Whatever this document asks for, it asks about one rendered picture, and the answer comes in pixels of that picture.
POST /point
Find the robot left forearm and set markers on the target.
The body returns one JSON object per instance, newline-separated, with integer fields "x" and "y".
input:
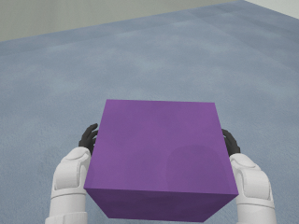
{"x": 68, "y": 196}

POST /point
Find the left robot hand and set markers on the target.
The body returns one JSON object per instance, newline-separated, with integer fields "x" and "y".
{"x": 87, "y": 139}

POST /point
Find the right robot hand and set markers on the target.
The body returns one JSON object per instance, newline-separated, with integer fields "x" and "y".
{"x": 231, "y": 144}

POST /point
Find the robot right forearm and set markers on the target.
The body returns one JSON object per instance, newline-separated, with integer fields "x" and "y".
{"x": 255, "y": 203}

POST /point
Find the carton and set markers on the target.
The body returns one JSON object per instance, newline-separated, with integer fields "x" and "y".
{"x": 160, "y": 160}

